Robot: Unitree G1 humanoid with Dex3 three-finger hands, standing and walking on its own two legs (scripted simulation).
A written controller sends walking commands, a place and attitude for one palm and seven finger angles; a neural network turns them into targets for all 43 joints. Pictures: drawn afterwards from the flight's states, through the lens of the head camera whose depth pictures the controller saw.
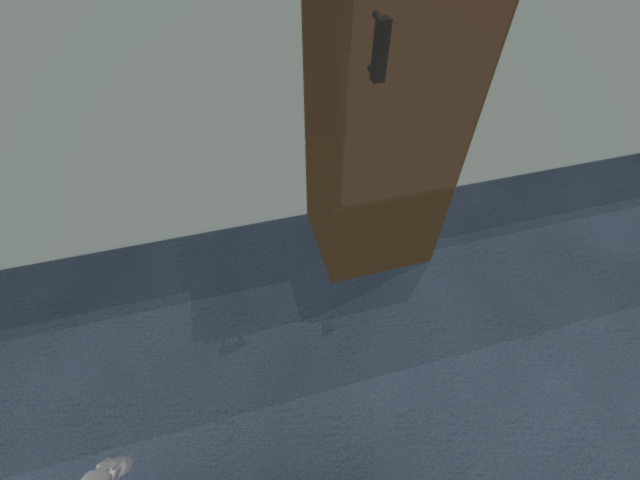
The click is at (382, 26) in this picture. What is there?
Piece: cupboard door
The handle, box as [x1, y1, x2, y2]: [367, 11, 392, 83]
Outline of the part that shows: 377,11 373,11 372,15 375,18 375,27 371,64 368,65 367,68 370,72 369,78 373,83 384,81 392,19 388,15 382,15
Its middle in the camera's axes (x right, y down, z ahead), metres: +0.12 -0.42 +0.84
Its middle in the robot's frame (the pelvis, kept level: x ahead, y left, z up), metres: +0.93 -0.07 +0.14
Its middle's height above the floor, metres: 0.91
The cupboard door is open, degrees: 0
